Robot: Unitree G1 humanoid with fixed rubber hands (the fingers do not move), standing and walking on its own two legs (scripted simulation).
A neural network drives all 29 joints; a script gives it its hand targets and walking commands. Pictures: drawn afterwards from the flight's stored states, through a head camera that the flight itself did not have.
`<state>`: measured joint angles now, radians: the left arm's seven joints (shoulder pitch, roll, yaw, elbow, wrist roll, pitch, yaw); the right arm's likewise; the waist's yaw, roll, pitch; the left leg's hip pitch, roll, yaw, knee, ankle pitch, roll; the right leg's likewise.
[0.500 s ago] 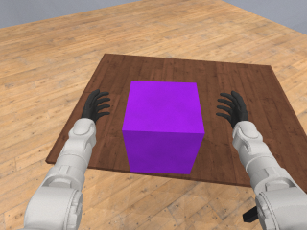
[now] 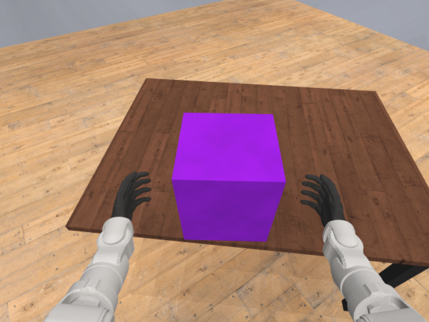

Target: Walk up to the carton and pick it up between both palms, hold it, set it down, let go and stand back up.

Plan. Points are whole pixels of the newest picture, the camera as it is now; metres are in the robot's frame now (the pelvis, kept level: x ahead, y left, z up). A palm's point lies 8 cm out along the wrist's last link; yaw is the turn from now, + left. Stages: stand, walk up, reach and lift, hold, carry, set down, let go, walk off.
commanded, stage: set down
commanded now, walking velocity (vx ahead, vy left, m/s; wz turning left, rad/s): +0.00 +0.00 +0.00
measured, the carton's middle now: (226, 179) +0.46 -0.01 -0.03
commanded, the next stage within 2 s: let go in 1.52 s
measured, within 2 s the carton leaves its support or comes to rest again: neither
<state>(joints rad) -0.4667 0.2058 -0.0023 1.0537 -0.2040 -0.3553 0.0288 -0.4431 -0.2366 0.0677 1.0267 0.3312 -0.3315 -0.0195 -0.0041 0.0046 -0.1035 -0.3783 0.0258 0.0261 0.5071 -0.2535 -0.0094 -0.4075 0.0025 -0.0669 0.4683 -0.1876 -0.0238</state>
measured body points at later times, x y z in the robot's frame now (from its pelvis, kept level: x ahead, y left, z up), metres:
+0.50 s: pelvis +0.00 +0.00 -0.01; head +0.04 +0.01 +0.43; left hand +0.28 +0.22 -0.05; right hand +0.27 -0.21 -0.06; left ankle +0.00 +0.12 -0.74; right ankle +0.03 -0.10 -0.74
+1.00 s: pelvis +0.03 +0.00 +0.01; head +0.03 +0.01 +0.45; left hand +0.24 +0.22 -0.06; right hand +0.22 -0.21 -0.06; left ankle +0.00 +0.12 -0.74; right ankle +0.03 -0.10 -0.74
